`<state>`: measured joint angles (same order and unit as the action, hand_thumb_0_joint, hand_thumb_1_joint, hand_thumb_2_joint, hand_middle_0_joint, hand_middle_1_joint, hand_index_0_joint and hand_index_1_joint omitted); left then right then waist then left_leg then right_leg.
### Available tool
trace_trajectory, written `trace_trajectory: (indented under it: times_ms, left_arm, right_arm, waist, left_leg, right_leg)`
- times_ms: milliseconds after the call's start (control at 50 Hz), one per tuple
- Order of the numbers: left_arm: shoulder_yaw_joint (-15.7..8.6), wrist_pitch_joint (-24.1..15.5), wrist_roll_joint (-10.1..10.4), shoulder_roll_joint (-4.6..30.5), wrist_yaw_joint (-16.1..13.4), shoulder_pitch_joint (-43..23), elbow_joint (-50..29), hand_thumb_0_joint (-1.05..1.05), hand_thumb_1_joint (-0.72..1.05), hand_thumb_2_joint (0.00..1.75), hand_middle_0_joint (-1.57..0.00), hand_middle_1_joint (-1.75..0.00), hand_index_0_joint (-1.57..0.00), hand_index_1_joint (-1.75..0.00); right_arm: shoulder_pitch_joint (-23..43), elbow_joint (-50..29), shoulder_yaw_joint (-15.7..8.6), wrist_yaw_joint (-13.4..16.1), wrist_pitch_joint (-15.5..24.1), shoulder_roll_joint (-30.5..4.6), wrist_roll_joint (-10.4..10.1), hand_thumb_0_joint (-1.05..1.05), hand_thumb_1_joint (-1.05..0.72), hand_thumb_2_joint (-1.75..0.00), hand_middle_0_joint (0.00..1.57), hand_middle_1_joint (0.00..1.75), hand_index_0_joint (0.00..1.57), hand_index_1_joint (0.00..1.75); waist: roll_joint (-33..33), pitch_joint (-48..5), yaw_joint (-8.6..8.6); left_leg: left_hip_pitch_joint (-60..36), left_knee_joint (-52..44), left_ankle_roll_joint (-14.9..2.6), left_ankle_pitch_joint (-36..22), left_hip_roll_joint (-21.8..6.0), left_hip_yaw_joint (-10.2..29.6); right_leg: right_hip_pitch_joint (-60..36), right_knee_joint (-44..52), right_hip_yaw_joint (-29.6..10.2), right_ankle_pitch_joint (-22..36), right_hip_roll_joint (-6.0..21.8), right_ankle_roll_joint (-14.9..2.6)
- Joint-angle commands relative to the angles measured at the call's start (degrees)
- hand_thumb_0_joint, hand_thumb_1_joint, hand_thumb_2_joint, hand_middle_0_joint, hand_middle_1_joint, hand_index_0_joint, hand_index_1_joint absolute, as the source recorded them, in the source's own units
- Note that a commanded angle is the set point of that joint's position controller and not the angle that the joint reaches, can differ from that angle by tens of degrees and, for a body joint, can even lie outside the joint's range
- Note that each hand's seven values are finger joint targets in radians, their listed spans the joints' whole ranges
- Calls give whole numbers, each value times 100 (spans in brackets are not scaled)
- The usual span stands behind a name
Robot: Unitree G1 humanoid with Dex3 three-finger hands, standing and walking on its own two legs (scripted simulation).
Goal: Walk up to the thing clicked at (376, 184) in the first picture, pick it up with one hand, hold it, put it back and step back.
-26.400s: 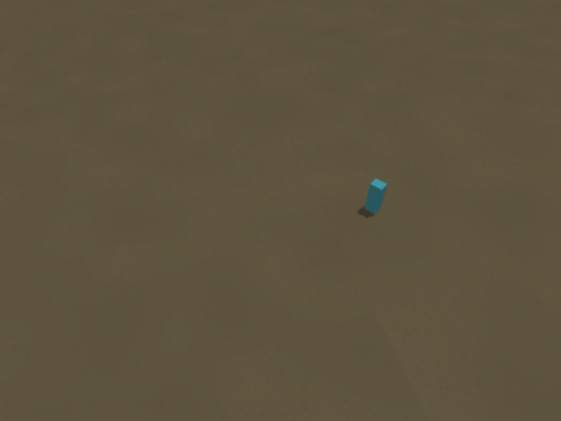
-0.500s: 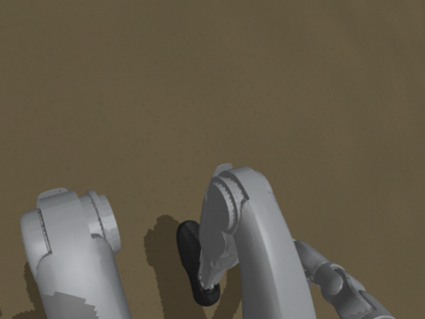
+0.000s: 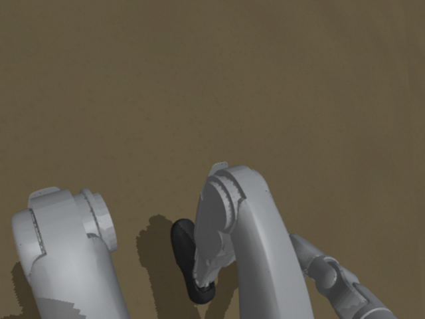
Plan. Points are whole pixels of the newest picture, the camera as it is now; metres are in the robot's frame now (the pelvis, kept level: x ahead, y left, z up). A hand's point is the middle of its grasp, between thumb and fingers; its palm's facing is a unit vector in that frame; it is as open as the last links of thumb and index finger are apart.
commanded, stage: loosen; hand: left
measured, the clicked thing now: out of the picture +0.38 +0.39 -0.19
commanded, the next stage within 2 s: open in 0.02 s
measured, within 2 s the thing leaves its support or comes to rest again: rests again in 1.00 s
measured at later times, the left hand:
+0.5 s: hand out of the picture +0.39 +0.40 -0.16, palm faces +0.65 -0.76 -0.02, open 13.4 cm
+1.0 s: hand out of the picture +0.39 +0.40 -0.16, palm faces +0.64 -0.76 -0.02, open 16.3 cm
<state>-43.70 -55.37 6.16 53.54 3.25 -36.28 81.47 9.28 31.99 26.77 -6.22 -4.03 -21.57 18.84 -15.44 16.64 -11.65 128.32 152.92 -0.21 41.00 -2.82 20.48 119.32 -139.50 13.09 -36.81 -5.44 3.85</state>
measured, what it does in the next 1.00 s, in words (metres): stands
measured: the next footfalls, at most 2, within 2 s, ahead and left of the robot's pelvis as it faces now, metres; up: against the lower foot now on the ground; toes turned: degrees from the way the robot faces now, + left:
none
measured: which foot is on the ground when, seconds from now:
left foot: down 0.00-1.00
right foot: down 0.00-1.00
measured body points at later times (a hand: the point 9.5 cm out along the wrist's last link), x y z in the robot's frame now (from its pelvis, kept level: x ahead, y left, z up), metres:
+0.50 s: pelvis +0.00 +0.00 +0.00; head +0.22 +0.20 +0.34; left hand +0.35 +0.44 -0.16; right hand +0.18 -0.24 -0.03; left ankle +0.08 +0.12 -0.25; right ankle +0.13 -0.12 -0.25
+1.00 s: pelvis +0.00 +0.00 +0.00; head +0.22 +0.20 +0.34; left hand +0.35 +0.44 -0.16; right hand +0.19 -0.24 -0.03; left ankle +0.08 +0.12 -0.25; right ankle +0.13 -0.12 -0.25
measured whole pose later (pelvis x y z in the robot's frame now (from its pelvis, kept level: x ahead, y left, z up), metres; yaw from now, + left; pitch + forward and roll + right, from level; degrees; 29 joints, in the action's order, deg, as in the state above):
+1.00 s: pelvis +0.00 +0.00 +0.00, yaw -1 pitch +13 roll -17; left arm -42.6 -55.9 6.8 54.3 2.3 -36.7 82.1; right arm 9.5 30.9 28.0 -6.4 -4.6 -21.3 18.9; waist -15.8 16.6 -11.4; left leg 127.8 152.9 -0.5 41.2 -3.2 21.2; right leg 118.5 -138.8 13.7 -36.5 -5.7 3.8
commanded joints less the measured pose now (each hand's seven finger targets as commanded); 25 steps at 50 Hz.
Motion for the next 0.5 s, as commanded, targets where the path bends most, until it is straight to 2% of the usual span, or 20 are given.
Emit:
trace_trajectory:
  times_ms: [0,80,140,180,220,240,320,400,440,480]
  left_arm:
    - [15,-507,106,1506,-36,-1038,-784,0,21,102,-124,-123,-130,-118]
    - [-69,-540,167,1568,-107,-1030,-789,0,-5,70,-104,-94,-110,-88]
    - [-31,-541,111,1603,-112,-977,-770,0,-24,48,-83,-74,-89,-69]
    - [-26,-532,79,1614,-120,-973,-763,0,-30,39,-74,-63,-78,-59]
    - [20,-518,79,1549,-122,-964,-680,0,-34,33,-69,-57,-73,-52]
    - [-60,-514,114,1571,-130,-875,-719,0,-36,31,-66,-54,-71,-49]
    - [31,-500,117,1531,-116,-934,-784,0,-40,22,-57,-43,-61,-39]
    - [105,-493,109,1465,-121,-986,-788,0,-43,20,-50,-38,-54,-34]
    - [59,-480,110,1465,-142,-947,-738,0,-44,20,-48,-37,-52,-33]
    - [110,-498,115,1458,-126,-1021,-788,0,-47,17,-44,-33,-48,-30]
  right_arm:
    - [-283,-52,-644,126,-41,-2064,6,0,-89,-89,20,30,20,30]
    - [-281,-95,-600,117,-47,-2053,12,0,-90,-88,20,30,20,30]
    - [-237,-134,-587,111,-60,-2046,20,0,-91,-89,20,30,20,30]
    - [-236,-122,-595,123,-76,-2066,21,0,-90,-89,20,30,20,30]
    - [-215,-139,-597,105,-69,-2083,21,0,-90,-89,20,30,20,30]
    - [-232,-150,-601,104,-74,-2072,23,0,-90,-89,20,30,20,30]
    - [-221,-158,-587,104,-76,-2048,12,0,-90,-89,20,30,20,30]
    - [-223,-134,-599,104,-85,-2070,8,0,-90,-89,20,30,20,30]
    - [-243,-146,-592,102,-90,-2067,2,0,-90,-89,20,30,20,30]
    - [-197,-159,-597,102,-95,-2038,0,0,-90,-89,20,30,20,30]
  waist:
    - [3315,-3352,-499]
    - [3236,-3338,-448]
    - [3266,-3309,-425]
    - [3347,-3251,-424]
    - [3328,-3150,-468]
    - [3265,-3262,-414]
    - [3282,-3245,-424]
    - [3382,-3202,-459]
    - [3335,-3230,-465]
    - [3241,-3171,-472]
  left_leg:
    - [-2414,-1992,184,-923,-378,-412]
    - [-2303,-1978,166,-895,-367,-430]
    - [-2327,-2002,170,-917,-377,-415]
    - [-2410,-2060,192,-898,-395,-383]
    - [-2330,-2077,184,-727,-396,-374]
    - [-2357,-2040,181,-803,-389,-396]
    - [-2329,-2049,170,-791,-384,-398]
    - [-2429,-2116,203,-882,-410,-322]
    - [-2508,-2123,211,-936,-419,-291]
    - [-2320,-2058,166,-730,-398,-369]
  right_leg:
    - [-1395,877,667,1008,-139,-419]
    - [-1517,926,662,998,-151,-409]
    - [-1456,910,679,995,-153,-418]
    - [-1386,887,681,975,-146,-421]
    - [-1329,887,693,865,-143,-421]
    - [-1410,926,687,930,-157,-413]
    - [-1375,936,693,910,-165,-422]
    - [-1310,850,721,968,-155,-431]
    - [-1316,847,736,1010,-148,-421]
    - [-1320,929,694,883,-161,-419]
